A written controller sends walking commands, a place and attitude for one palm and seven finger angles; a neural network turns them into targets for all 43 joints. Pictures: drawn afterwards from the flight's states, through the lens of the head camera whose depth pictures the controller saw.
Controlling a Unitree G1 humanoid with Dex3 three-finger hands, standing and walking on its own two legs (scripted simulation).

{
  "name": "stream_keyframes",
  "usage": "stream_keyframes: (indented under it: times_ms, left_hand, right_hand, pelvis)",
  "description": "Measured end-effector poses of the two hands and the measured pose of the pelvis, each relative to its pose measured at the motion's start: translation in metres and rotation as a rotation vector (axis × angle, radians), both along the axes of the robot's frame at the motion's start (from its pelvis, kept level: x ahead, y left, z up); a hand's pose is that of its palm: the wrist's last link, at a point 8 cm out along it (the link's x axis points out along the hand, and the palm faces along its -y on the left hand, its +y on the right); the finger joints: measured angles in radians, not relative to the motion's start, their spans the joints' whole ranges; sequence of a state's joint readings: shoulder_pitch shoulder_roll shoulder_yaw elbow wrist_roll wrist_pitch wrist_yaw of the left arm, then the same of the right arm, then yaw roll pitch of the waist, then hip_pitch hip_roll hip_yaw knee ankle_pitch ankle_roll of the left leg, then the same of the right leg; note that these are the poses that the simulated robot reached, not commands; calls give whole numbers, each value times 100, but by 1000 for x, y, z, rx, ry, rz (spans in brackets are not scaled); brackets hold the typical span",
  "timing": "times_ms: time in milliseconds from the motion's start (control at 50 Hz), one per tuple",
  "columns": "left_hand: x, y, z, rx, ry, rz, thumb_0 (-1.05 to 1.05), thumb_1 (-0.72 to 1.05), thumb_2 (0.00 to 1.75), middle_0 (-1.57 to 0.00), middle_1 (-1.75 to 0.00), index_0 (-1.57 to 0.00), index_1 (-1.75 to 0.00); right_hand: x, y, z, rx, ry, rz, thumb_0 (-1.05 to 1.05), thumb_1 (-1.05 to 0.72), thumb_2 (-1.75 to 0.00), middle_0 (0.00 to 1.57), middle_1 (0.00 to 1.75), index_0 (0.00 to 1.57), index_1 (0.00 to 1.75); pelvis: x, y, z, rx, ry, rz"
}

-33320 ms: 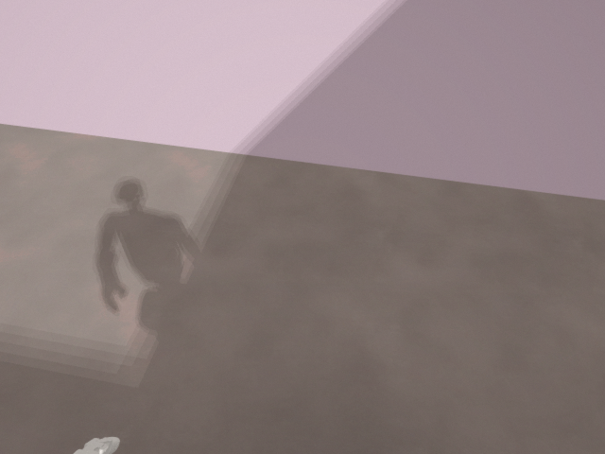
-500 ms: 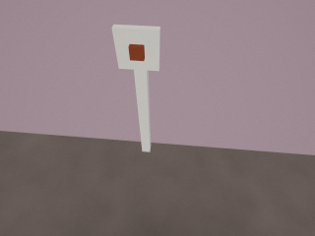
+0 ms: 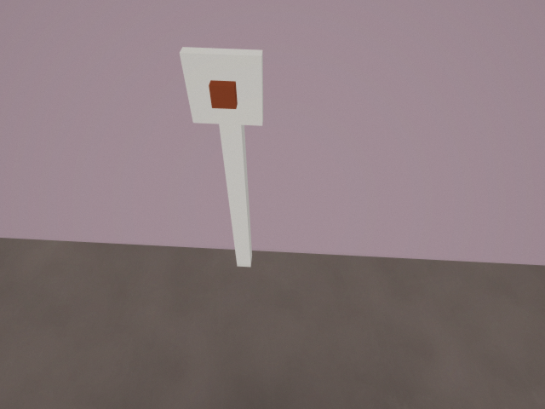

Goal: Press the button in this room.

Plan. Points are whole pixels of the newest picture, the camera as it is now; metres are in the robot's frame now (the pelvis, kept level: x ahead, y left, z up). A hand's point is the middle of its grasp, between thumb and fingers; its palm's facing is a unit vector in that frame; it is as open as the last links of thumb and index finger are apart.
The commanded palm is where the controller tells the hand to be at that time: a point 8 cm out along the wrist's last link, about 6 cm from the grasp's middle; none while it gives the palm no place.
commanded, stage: stand and wait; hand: left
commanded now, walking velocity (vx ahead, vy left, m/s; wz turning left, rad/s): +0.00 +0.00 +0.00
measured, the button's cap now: (223, 94) +0.76 +0.15 +0.07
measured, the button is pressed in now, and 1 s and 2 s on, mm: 0 0 0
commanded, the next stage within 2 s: none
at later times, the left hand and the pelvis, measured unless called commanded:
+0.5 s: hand out of the picture +0.01 +0.17 -0.17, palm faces +0.03 -0.98 -0.21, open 7.4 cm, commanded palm none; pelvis +0.00 -0.01 +0.00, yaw +0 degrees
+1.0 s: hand out of the picture +0.05 +0.19 -0.17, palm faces +0.01 -0.97 -0.26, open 7.4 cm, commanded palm none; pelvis +0.01 -0.02 +0.00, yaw +0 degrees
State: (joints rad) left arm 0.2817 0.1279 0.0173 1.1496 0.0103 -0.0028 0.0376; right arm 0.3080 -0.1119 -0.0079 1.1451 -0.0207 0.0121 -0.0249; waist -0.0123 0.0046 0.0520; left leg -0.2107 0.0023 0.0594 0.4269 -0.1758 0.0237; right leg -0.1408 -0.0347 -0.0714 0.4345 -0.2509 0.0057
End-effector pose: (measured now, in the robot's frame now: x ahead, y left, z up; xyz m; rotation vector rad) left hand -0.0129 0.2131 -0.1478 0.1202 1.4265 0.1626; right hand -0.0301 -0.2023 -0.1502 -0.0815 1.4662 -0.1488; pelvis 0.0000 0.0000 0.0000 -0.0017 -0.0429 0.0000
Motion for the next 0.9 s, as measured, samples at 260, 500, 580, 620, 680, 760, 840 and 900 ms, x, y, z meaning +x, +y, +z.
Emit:
stream_keyframes:
  times_ms: [260, 500, 580, 620, 680, 760, 840, 900]
  left_hand:
    - [-8, 2, 2, 14, 34, 3, 0, 90, 90, -20, -30, -20, -30]
    - [17, 6, 5, 33, -22, -17, 0, 90, 90, -20, -30, -20, -30]
    - [27, 8, 6, 40, -44, -25, 0, 90, 90, -20, -30, -20, -30]
    - [32, 9, 7, 44, -54, -30, 0, 90, 90, -20, -30, -20, -30]
    - [39, 10, 9, 50, -65, -36, 0, 90, 90, -20, -30, -20, -30]
    - [46, 13, 11, 59, -75, -43, 0, 90, 90, -20, -30, -20, -30]
    - [51, 16, 12, 68, -83, -46, 0, 90, 90, -20, -30, -20, -30]
    - [55, 18, 13, 75, -87, -48, 0, 90, 90, -20, -30, -20, -30]
  right_hand:
    - [12, -16, 2, -23, -15, 15, 0, -91, -89, 20, 30, 20, 30]
    - [37, -32, 4, -44, -64, 34, 0, -91, -89, 20, 30, 20, 30]
    - [43, -37, 5, -52, -77, 41, 0, -91, -89, 20, 30, 20, 30]
    - [46, -40, 6, -56, -81, 43, 0, -91, -89, 20, 30, 20, 30]
    - [49, -44, 6, -61, -85, 47, 0, -91, -89, 20, 30, 20, 30]
    - [53, -49, 8, -67, -86, 50, 0, -91, -89, 20, 30, 20, 30]
    - [56, -55, 9, -76, -85, 53, 0, -91, -89, 20, 30, 20, 30]
    - [59, -60, 10, -83, -85, 57, 0, -91, -89, 20, 30, 20, 30]
  pelvis:
    - [1, -5, 1, 0, 1, -3]
    - [4, -11, 2, 0, -2, -3]
    - [5, -12, 2, 0, -3, -2]
    - [6, -13, 3, 0, -2, -3]
    - [7, -14, 3, 1, -2, -3]
    - [8, -16, 3, 1, 0, -3]
    - [10, -18, 4, 1, 1, -2]
    - [12, -19, 4, 1, 1, -1]
